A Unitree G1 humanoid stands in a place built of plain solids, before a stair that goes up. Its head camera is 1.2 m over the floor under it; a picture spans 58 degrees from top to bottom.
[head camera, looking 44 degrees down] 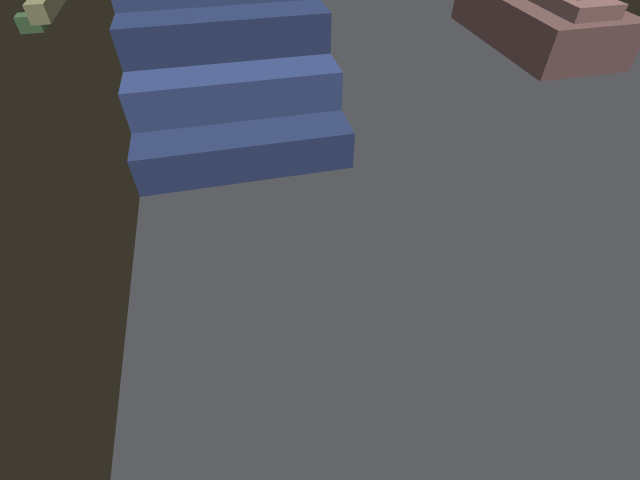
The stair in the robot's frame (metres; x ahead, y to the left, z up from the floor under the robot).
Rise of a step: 0.19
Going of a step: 0.23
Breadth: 0.99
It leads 13 degrees to the left of straight ahead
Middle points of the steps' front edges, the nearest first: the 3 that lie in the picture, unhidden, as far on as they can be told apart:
1.63 0.32 0.19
1.86 0.37 0.37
2.08 0.43 0.56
